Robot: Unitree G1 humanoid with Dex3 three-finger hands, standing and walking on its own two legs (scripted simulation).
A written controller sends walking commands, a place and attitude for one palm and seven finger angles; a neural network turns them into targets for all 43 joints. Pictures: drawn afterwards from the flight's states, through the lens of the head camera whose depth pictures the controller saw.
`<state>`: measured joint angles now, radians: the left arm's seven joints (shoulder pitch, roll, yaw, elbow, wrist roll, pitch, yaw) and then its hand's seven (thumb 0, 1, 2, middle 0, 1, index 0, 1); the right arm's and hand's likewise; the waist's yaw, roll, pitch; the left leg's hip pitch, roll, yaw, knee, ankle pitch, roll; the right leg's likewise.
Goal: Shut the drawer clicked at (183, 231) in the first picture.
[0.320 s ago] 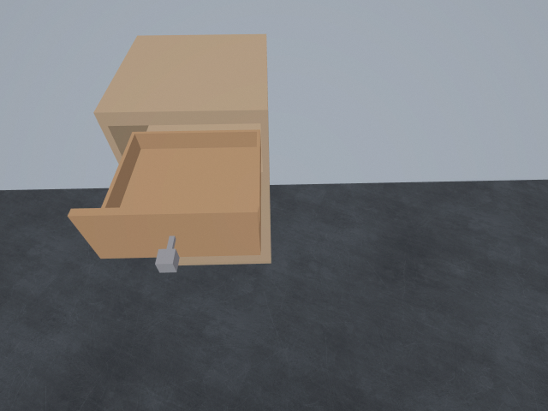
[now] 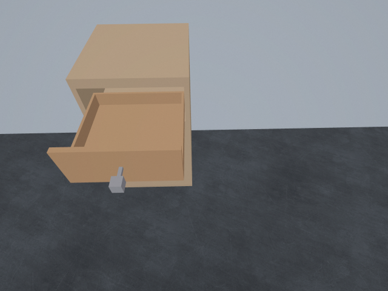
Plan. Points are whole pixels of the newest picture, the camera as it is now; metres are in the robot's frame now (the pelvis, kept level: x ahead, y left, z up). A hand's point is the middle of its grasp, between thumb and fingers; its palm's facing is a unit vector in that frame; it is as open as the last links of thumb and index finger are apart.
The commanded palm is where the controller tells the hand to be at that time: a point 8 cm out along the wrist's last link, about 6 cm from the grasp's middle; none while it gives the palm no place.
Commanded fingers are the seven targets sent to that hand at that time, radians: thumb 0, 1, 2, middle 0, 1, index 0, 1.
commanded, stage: look at it before walking up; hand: left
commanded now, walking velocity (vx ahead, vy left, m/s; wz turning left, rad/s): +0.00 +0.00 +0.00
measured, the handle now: (118, 178) +0.43 +0.26 -0.14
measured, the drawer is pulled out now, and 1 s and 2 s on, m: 0.30 0.30 0.30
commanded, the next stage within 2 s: take the last steps up to it in 0.52 s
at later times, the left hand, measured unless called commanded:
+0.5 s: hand out of the picture -0.02 +0.15 -0.18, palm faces +0.07 -0.98 -0.18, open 7.4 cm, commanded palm none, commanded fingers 0.00 0.90 0.90 -0.20 -0.30 -0.20 -0.30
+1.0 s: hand out of the picture +0.00 +0.17 -0.19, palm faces +0.13 -0.98 -0.16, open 7.4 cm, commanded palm none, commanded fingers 0.00 0.90 0.90 -0.20 -0.30 -0.20 -0.30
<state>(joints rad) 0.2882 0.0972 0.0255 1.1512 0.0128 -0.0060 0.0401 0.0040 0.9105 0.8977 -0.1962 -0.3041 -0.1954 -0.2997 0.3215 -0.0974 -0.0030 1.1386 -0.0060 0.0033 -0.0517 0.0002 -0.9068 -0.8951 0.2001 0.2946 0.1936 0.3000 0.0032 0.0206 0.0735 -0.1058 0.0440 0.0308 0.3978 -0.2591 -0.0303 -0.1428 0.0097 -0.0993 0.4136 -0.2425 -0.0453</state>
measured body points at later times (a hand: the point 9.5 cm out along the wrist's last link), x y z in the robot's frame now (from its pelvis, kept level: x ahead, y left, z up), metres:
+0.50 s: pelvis +0.00 -0.01 +0.00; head +0.02 -0.02 +0.45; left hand -0.02 +0.20 -0.16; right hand -0.03 -0.20 -0.17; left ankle -0.03 +0.14 -0.74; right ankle -0.01 -0.09 -0.74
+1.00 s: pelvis +0.04 +0.01 -0.01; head +0.06 +0.02 +0.44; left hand -0.01 +0.22 -0.18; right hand -0.03 -0.19 -0.17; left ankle -0.03 +0.14 -0.74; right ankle -0.01 -0.08 -0.74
